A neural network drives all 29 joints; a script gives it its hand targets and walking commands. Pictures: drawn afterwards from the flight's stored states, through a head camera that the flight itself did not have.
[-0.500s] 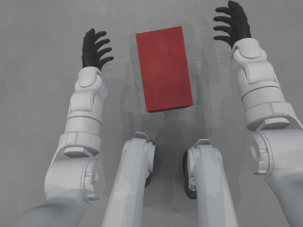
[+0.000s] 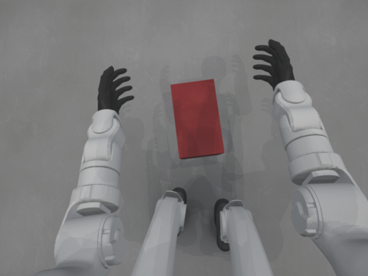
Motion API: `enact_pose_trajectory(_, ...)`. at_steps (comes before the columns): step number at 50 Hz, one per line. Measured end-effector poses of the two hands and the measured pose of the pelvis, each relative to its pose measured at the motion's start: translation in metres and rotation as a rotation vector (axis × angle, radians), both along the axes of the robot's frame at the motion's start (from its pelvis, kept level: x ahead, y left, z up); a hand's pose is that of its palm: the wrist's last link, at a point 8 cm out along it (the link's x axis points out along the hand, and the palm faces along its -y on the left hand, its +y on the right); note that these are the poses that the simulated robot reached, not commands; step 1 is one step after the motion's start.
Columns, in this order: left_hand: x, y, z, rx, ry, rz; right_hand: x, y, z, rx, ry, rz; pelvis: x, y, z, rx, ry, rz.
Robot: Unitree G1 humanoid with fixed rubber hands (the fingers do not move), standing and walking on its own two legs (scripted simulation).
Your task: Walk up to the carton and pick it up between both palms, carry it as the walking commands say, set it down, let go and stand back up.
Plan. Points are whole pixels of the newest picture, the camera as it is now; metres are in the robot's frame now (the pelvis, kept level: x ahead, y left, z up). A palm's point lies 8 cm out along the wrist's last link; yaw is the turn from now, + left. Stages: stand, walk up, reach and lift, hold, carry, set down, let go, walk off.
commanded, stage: set down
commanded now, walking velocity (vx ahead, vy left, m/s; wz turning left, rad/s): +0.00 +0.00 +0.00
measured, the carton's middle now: (196, 123) +0.49 +0.04 -0.53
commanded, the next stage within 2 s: let go in 0.14 s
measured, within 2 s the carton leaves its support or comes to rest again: neither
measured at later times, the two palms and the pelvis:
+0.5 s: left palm (65, 149) +0.33 +0.26 -0.03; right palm (306, 136) +0.39 -0.14 -0.03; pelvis +0.03 +0.02 +0.08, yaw -1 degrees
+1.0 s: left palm (40, 243) +0.22 +0.22 +0.07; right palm out of the picture +0.28 -0.23 +0.06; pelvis +0.09 -0.02 +0.14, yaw +4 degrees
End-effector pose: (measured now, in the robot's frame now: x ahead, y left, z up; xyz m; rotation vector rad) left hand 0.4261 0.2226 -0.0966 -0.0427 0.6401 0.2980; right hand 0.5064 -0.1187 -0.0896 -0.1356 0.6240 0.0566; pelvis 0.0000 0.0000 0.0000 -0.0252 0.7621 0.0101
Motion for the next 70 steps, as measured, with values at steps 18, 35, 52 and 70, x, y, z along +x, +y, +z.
enact_pose_trajectory(18, -0.034, 0.008, 0.015, 0.038, 0.085, -0.127, -0.045, -0.008, 0.018, -0.116, 0.063, -0.022, 0.017, 0.017, 0.05, -0.03, -0.029, 0.009)
enact_pose_trajectory(35, -0.139, 0.041, 0.127, 0.094, 0.164, -0.211, -0.149, -0.038, 0.109, -0.078, 0.089, -0.039, 0.05, 0.025, 0.11, 0.002, -0.406, 0.036)
enact_pose_trajectory(52, -0.207, -0.006, 0.172, 0.093, 0.174, -0.192, -0.227, -0.12, 0.159, -0.096, 0.111, -0.047, 0.089, -0.021, 0.14, 0.057, -0.711, 0.048)
enact_pose_trajectory(70, -0.181, -0.015, 0.164, 0.084, 0.221, -0.198, -0.243, -0.136, 0.155, -0.1, 0.195, -0.063, 0.103, -0.033, 0.138, 0.071, -0.802, 0.038)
